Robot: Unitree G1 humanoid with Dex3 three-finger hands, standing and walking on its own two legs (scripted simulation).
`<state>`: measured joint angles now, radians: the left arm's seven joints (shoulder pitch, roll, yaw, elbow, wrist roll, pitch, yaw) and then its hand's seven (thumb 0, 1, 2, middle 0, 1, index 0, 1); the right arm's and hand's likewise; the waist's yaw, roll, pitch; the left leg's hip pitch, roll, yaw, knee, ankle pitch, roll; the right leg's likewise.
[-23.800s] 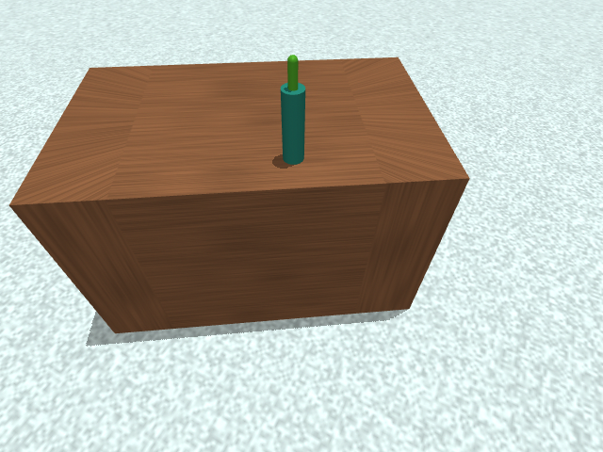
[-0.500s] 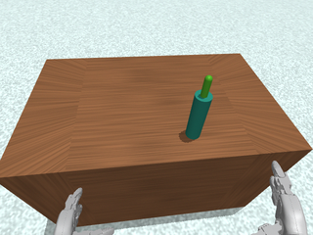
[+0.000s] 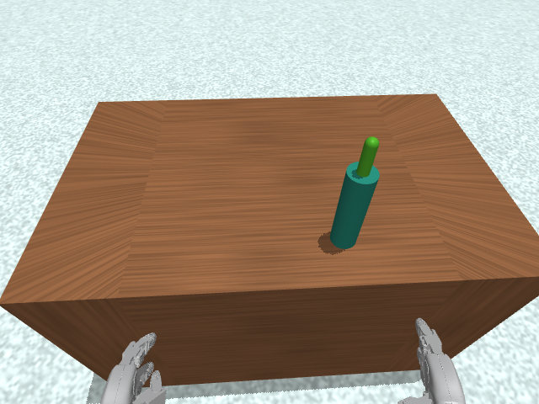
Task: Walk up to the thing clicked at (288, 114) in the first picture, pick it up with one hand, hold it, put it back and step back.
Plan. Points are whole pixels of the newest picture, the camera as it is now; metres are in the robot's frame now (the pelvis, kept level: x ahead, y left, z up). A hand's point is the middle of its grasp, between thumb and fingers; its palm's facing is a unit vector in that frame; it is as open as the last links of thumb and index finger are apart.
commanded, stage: home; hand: right
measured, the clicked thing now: (355, 196) +0.46 -0.14 +0.03
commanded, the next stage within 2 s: none
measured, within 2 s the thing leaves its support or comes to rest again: neither
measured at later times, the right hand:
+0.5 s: hand out of the picture +0.10 -0.26 -0.13, palm faces -0.03 +0.92 -0.39, open 17.4 cm
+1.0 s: hand out of the picture +0.05 -0.25 -0.13, palm faces -0.03 +0.93 -0.37, open 17.5 cm
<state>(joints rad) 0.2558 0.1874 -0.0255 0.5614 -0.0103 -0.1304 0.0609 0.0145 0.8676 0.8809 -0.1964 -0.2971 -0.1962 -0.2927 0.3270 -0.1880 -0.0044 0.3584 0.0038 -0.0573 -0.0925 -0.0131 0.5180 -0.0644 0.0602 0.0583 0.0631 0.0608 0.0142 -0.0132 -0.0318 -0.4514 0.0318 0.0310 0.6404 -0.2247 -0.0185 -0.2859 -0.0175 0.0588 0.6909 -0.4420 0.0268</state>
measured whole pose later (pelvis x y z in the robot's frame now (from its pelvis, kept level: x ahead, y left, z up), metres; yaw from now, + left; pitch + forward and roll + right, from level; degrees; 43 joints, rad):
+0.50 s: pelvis +0.01 +0.00 +0.00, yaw +0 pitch -2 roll -1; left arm 0.25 0.37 0.02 0.88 0.04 0.01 0.01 0.01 0.90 0.90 -0.20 -0.30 -0.20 -0.30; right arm 0.24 -0.36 -0.02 0.86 -0.03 -0.01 -0.01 -0.01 0.53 -0.05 0.06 0.05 0.06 0.06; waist 0.01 -0.01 0.01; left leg -0.38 0.06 0.01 0.67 -0.26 -0.02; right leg -0.17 0.01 0.05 0.65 -0.44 0.01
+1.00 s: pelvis +0.00 +0.00 +0.02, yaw +0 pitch -4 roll -1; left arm 0.22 0.36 -0.01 1.07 0.02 0.01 0.00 0.01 0.90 0.90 -0.20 -0.30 -0.20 -0.30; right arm 0.16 -0.35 0.01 1.10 -0.01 0.00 0.00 -0.01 0.54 -0.04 0.06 0.05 0.06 0.05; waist 0.00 -0.01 0.05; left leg -0.25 0.05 0.02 0.45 -0.13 -0.02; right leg -0.04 0.00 0.04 0.40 -0.30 0.02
